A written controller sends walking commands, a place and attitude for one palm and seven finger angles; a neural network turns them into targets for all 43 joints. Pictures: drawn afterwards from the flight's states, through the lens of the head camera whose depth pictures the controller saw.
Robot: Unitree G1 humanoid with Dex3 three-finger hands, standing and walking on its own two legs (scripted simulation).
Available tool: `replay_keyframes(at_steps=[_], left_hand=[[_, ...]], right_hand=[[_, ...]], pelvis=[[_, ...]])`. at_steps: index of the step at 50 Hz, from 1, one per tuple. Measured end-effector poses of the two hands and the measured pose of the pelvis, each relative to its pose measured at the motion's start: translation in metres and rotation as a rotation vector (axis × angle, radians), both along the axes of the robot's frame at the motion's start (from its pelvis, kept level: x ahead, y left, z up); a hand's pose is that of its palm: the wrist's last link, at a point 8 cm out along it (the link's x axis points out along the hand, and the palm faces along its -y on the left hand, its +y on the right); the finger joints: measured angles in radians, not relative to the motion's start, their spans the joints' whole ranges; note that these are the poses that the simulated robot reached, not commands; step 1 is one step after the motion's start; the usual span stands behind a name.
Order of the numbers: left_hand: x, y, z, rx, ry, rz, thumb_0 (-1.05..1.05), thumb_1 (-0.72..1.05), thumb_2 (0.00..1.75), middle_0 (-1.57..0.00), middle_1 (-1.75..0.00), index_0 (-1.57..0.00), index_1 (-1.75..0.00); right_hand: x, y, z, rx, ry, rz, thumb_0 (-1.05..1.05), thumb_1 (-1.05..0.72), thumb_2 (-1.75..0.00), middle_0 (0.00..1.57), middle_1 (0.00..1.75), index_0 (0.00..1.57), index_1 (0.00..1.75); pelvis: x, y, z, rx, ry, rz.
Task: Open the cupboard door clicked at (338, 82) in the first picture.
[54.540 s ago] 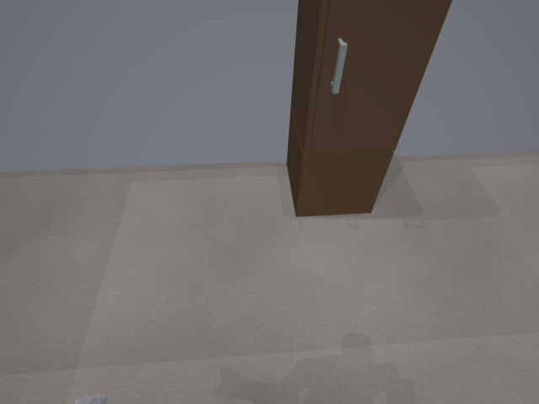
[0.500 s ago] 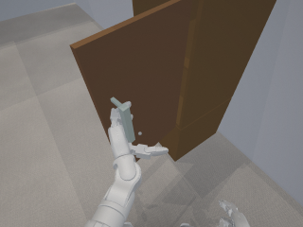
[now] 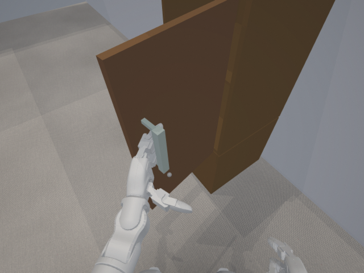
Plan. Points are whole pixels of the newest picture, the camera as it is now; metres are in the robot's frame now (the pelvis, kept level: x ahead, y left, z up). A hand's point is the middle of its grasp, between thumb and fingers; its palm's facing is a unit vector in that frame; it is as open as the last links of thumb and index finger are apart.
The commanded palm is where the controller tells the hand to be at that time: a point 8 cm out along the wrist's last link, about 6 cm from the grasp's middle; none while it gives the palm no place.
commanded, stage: slide the hand sideways off the handle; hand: left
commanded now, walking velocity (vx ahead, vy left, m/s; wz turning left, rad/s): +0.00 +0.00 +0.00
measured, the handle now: (155, 147) +0.38 +0.08 +0.07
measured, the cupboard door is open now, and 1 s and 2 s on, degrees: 100 100 100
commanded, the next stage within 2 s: draw the hand back to the body in 0.82 s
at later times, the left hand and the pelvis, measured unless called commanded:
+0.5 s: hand (150, 198) +0.26 +0.08 +0.06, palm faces -0.02 -1.00 -0.01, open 16.3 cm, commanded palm +0.23 +0.14 +0.06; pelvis +0.02 +0.00 -0.01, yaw +1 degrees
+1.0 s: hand (131, 215) +0.22 +0.11 +0.06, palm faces -0.03 -1.00 -0.04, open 16.3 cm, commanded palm +0.20 +0.17 +0.07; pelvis +0.01 -0.01 -0.02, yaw +1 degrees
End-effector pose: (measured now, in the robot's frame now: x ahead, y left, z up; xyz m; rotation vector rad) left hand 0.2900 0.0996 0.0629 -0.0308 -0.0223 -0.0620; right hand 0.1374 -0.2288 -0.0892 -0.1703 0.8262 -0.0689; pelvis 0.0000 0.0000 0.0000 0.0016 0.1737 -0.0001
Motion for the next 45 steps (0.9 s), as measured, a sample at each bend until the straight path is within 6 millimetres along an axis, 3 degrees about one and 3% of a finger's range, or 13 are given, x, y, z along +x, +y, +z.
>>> replay_keyframes(at_steps=[9, 24, 37, 45], left_hand=[[-0.022, 0.006, -0.003, 0.024, 0.008, -0.006, -0.01, -0.5, 0.3, -0.13, -0.32, -0.12, -0.3], [-0.05, 0.032, -0.002, 0.038, 0.041, 0.039, -0.01, -0.5, 0.3, -0.15, -0.3, -0.15, -0.3], [-0.084, 0.052, -0.002, 0.054, 0.053, 0.048, -0.01, -0.5, 0.3, -0.15, -0.3, -0.15, -0.3], [-0.092, 0.064, -0.006, 0.064, 0.048, 0.05, -0.01, -0.5, 0.3, -0.15, -0.3, -0.15, -0.3]], right_hand=[[0.021, 0.009, 0.002, 0.013, -0.025, 0.011, 0.01, -0.9, -0.9, 0.2, 0.3, 0.2, 0.3], [0.062, 0.018, 0.007, 0.024, -0.111, 0.057, 0.01, -0.9, -0.9, 0.2, 0.3, 0.2, 0.3], [0.058, -0.002, 0.006, -0.009, -0.141, 0.043, 0.01, -0.9, -0.9, 0.2, 0.3, 0.2, 0.3], [0.048, -0.01, 0.002, -0.029, -0.147, 0.026, 0.02, -0.9, -0.9, 0.2, 0.3, 0.2, 0.3]], pelvis=[[0.012, 0.003, -0.003, -0.004, 0.009, -0.005], [0.023, -0.004, -0.007, -0.007, 0.023, 0.013], [0.021, -0.013, -0.013, -0.008, 0.03, 0.023], [0.013, -0.016, -0.018, -0.011, 0.034, 0.024]])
